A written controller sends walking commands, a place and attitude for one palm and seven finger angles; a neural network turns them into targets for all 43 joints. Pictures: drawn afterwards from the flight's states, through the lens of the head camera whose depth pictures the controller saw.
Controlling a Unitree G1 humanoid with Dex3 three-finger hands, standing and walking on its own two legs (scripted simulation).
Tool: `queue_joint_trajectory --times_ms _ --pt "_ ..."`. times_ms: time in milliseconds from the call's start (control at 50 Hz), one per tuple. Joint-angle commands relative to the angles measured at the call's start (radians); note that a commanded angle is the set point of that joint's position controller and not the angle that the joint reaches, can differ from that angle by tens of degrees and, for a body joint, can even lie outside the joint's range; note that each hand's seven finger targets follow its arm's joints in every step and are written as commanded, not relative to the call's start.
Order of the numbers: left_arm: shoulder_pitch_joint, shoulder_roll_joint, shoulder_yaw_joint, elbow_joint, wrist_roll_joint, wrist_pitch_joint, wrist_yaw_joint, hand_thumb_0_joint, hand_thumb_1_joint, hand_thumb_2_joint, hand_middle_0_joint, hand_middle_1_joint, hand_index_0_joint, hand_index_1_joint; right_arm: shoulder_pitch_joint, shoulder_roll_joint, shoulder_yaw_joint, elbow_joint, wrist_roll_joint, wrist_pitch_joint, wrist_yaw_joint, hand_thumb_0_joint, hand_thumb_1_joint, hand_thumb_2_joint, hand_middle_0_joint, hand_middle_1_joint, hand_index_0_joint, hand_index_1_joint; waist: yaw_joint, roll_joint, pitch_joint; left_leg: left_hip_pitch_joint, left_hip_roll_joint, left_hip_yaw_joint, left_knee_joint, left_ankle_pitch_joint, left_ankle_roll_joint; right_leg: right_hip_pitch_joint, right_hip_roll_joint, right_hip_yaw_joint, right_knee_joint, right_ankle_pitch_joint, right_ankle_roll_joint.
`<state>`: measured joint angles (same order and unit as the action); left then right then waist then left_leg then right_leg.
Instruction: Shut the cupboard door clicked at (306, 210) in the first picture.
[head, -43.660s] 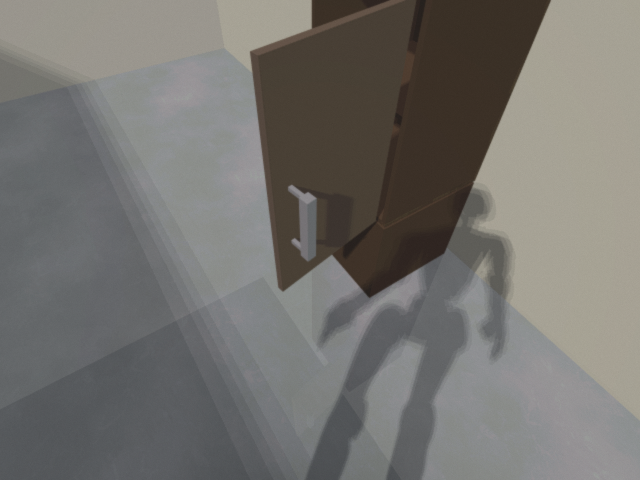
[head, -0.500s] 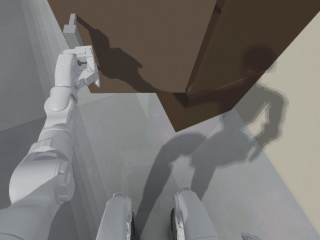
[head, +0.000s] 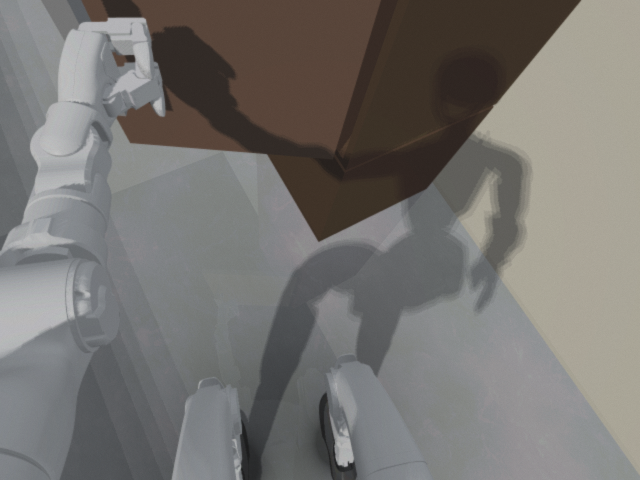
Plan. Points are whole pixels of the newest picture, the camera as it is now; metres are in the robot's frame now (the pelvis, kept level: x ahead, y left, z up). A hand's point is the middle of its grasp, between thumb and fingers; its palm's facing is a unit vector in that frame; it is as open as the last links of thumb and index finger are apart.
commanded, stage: push the door shut along its arc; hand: left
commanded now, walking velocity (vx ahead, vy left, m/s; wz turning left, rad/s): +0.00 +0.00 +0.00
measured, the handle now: (95, 42) +0.63 +0.18 +0.05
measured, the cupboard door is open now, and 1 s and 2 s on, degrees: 60 54 54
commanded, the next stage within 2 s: pull the fist back off the door in 0.26 s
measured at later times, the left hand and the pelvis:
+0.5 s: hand (175, 46) +0.62 +0.09 +0.06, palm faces +0.01 -1.00 +0.10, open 3.0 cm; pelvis +0.00 +0.00 -0.02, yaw -2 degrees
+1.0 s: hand (171, 102) +0.54 +0.10 +0.06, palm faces +0.02 -1.00 -0.01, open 3.1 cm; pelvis +0.02 -0.01 +0.02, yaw +1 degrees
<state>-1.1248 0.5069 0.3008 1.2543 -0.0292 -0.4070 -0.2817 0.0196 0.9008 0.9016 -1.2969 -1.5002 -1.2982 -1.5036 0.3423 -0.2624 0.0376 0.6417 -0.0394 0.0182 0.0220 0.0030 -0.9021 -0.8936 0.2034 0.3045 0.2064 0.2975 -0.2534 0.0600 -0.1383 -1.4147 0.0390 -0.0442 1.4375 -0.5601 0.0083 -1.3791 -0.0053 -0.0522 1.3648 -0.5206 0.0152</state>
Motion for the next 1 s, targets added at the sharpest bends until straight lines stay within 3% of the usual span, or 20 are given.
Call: queue_joint_trajectory --times_ms 0,120,140,340,360,380,400,440,480,500,520,560,600,660,760,800,860,920,960,980 --pt "-0.561 0.190 0.002 -0.178 0.010 -0.039 -0.013 0.000 0.900 0.900 -1.300 -1.500 -1.300 -1.500 0.203 -0.193 -0.064 -0.029 -0.003 -0.013 -0.017 0.000 -0.900 -0.900 0.200 0.300 0.200 0.300 -0.075 0.138 -0.554 0.423 -0.012 -0.049 -0.130 0.276 0.033 0.191 0.043 0.010 -0.161 0.184 -0.046" --pt "-0.667 0.225 0.000 -0.190 0.030 -0.007 -0.029 0.000 0.900 0.900 -1.300 -1.500 -1.300 -1.500 0.231 -0.198 -0.058 -0.026 -0.009 -0.027 -0.018 0.000 -0.900 -0.900 0.200 0.300 0.200 0.300 -0.095 0.208 -0.616 0.456 -0.007 -0.062 -0.099 0.323 0.034 0.139 0.047 0.001 -0.127 0.201 -0.053" --pt "-0.662 0.233 0.008 -0.184 0.030 0.004 -0.033 0.000 0.900 0.900 -1.300 -1.500 -1.300 -1.500 0.234 -0.199 -0.058 -0.027 -0.009 -0.029 -0.017 0.000 -0.900 -0.900 0.200 0.300 0.200 0.300 -0.088 0.225 -0.636 0.466 -0.007 -0.064 -0.096 0.345 0.030 0.143 0.046 -0.001 -0.124 0.216 -0.052" --pt "-0.755 0.307 0.033 -0.171 0.065 0.078 -0.044 0.000 0.900 0.900 -1.300 -1.500 -1.300 -1.500 0.274 -0.200 -0.046 -0.021 -0.015 -0.037 -0.019 0.000 -0.900 -0.900 0.200 0.300 0.200 0.300 -0.116 0.233 -0.660 0.427 -0.001 -0.064 -0.055 0.379 0.035 0.123 0.054 -0.010 -0.096 0.249 -0.049" --pt "-0.706 0.362 0.268 -0.202 -0.021 0.085 0.128 0.000 0.900 0.900 -1.300 -1.500 -1.300 -1.500 0.310 -0.188 -0.034 -0.058 -0.041 -0.039 -0.016 0.000 -0.900 -0.900 0.200 0.300 0.200 0.300 -0.039 0.210 -0.680 0.383 0.007 -0.072 -0.077 0.381 0.028 0.180 0.054 -0.013 -0.100 0.261 -0.043" --pt "-0.633 0.292 0.206 -0.174 -0.002 0.092 0.203 0.000 0.900 0.900 -1.300 -1.500 -1.300 -1.500 0.284 -0.177 -0.034 -0.071 -0.042 -0.039 -0.001 0.000 -0.900 -0.900 0.200 0.300 0.200 0.300 -0.034 0.207 -0.693 0.372 0.006 -0.062 -0.088 0.375 0.021 0.205 0.052 -0.010 -0.101 0.253 -0.037" --pt "-0.581 0.244 0.198 -0.155 -0.001 0.098 0.248 0.000 0.900 0.900 -1.300 -1.500 -1.300 -1.500 0.278 -0.168 -0.037 -0.073 -0.040 -0.036 0.009 0.000 -0.900 -0.900 0.200 0.300 0.200 0.300 -0.031 0.174 -0.679 0.360 0.006 -0.055 -0.092 0.381 0.020 0.223 0.051 -0.014 -0.106 0.262 -0.035" --pt "-0.538 0.218 0.229 -0.216 0.023 0.066 0.355 0.000 0.900 0.900 -1.300 -1.500 -1.300 -1.500 0.295 -0.159 -0.047 -0.083 -0.059 -0.034 0.030 0.000 -0.900 -0.900 0.200 0.300 0.200 0.300 -0.010 0.157 -0.698 0.369 0.008 -0.046 -0.097 0.411 0.015 0.254 0.051 -0.016 -0.103 0.293 -0.030" --pt "-0.550 0.198 0.147 -0.270 0.127 0.017 0.418 0.000 0.900 0.900 -1.300 -1.500 -1.300 -1.500 0.298 -0.154 -0.056 -0.070 -0.067 -0.028 0.053 0.000 -0.900 -0.900 0.200 0.300 0.200 0.300 -0.024 0.196 -0.719 0.387 0.007 -0.030 -0.094 0.429 0.015 0.267 0.047 -0.005 -0.104 0.318 -0.030" --pt "-0.583 0.179 0.097 -0.322 0.173 -0.014 0.425 0.000 0.900 0.900 -1.300 -1.500 -1.300 -1.500 0.305 -0.154 -0.065 -0.055 -0.069 -0.026 0.065 0.000 -0.900 -0.900 0.200 0.300 0.200 0.300 -0.039 0.221 -0.730 0.429 0.010 -0.030 -0.094 0.440 0.014 0.251 0.046 -0.001 -0.109 0.325 -0.030" --pt "-0.579 0.186 0.094 -0.339 0.196 -0.036 0.421 0.000 0.900 0.900 -1.300 -1.500 -1.300 -1.500 0.314 -0.156 -0.071 -0.052 -0.069 -0.019 0.068 0.000 -0.900 -0.900 0.200 0.300 0.200 0.300 -0.036 0.217 -0.755 0.463 0.010 -0.038 -0.094 0.463 0.012 0.259 0.046 0.000 -0.102 0.340 -0.035" --pt "-0.569 0.209 0.119 -0.343 0.162 -0.051 0.397 0.000 0.900 0.900 -1.300 -1.500 -1.300 -1.500 0.308 -0.163 -0.079 -0.050 -0.058 -0.009 0.066 0.000 -0.900 -0.900 0.200 0.300 0.200 0.300 -0.036 0.178 -0.769 0.453 0.001 -0.028 -0.117 0.439 0.014 0.348 0.049 0.012 -0.133 0.368 -0.030" --pt "-0.569 0.169 0.096 -0.330 0.119 -0.046 0.354 0.000 0.900 0.900 -1.300 -1.500 -1.300 -1.500 0.297 -0.159 -0.082 -0.044 -0.047 -0.008 0.058 0.000 -0.900 -0.900 0.200 0.300 0.200 0.300 -0.048 0.152 -0.744 0.431 -0.008 -0.018 -0.139 0.396 0.017 0.398 0.047 0.018 -0.160 0.376 -0.025" --pt "-0.489 0.153 0.108 -0.323 0.076 -0.046 0.314 0.000 0.900 0.900 -1.300 -1.500 -1.300 -1.500 0.287 -0.158 -0.084 -0.043 -0.038 -0.011 0.047 0.000 -0.900 -0.900 0.200 0.300 0.200 0.300 -0.022 0.139 -0.730 0.457 -0.012 -0.015 -0.164 0.391 0.014 0.419 0.044 0.016 -0.178 0.379 -0.026" --pt "-0.322 0.027 0.045 -0.213 0.055 -0.065 0.305 0.000 0.900 0.900 -1.300 -1.500 -1.300 -1.500 0.258 -0.147 -0.080 -0.045 -0.035 -0.007 0.047 0.000 -0.900 -0.900 0.200 0.300 0.200 0.300 -0.015 0.063 -0.541 0.404 -0.017 0.001 -0.196 0.317 0.017 0.381 0.043 0.012 -0.213 0.309 -0.027" --pt "-0.300 -0.029 0.008 -0.195 0.048 -0.075 0.305 0.000 0.900 0.900 -1.300 -1.500 -1.300 -1.500 0.245 -0.146 -0.083 -0.048 -0.035 -0.004 0.048 0.000 -0.900 -0.900 0.200 0.300 0.200 0.300 -0.026 0.040 -0.476 0.372 -0.022 0.010 -0.203 0.276 0.021 0.370 0.042 0.015 -0.227 0.283 -0.027" --pt "-0.241 -0.049 0.008 -0.216 0.031 -0.113 0.298 0.000 0.900 0.900 -1.300 -1.500 -1.300 -1.500 0.222 -0.146 -0.092 -0.058 -0.033 0.000 0.047 0.000 -0.900 -0.900 0.200 0.300 0.200 0.300 0.005 0.055 -0.498 0.407 -0.028 0.015 -0.207 0.298 0.015 0.379 0.039 0.019 -0.221 0.303 -0.034" --pt "-0.263 -0.094 -0.029 -0.296 0.023 -0.161 0.299 0.000 0.900 0.900 -1.300 -1.500 -1.300 -1.500 0.205 -0.144 -0.100 -0.063 -0.034 0.004 0.046 0.000 -0.900 -0.900 0.200 0.300 0.200 0.300 0.008 0.077 -0.528 0.475 -0.029 0.008 -0.211 0.329 0.011 0.361 0.033 0.015 -0.208 0.317 -0.036" --pt "-0.240 -0.090 -0.023 -0.328 0.027 -0.190 0.309 0.000 0.900 0.900 -1.300 -1.500 -1.300 -1.500 0.185 -0.147 -0.105 -0.064 -0.034 0.009 0.046 0.000 -0.900 -0.900 0.200 0.300 0.200 0.300 0.031 0.107 -0.558 0.518 -0.028 -0.002 -0.215 0.342 0.002 0.347 0.031 0.009 -0.199 0.305 -0.039" --pt "-0.264 -0.106 -0.040 -0.373 0.024 -0.203 0.315 0.000 0.900 0.900 -1.300 -1.500 -1.300 -1.500 0.174 -0.145 -0.107 -0.065 -0.034 0.010 0.045 0.000 -0.900 -0.900 0.200 0.300 0.200 0.300 0.024 0.122 -0.583 0.541 -0.029 0.001 -0.211 0.357 0.003 0.346 0.029 0.012 -0.199 0.318 -0.037"
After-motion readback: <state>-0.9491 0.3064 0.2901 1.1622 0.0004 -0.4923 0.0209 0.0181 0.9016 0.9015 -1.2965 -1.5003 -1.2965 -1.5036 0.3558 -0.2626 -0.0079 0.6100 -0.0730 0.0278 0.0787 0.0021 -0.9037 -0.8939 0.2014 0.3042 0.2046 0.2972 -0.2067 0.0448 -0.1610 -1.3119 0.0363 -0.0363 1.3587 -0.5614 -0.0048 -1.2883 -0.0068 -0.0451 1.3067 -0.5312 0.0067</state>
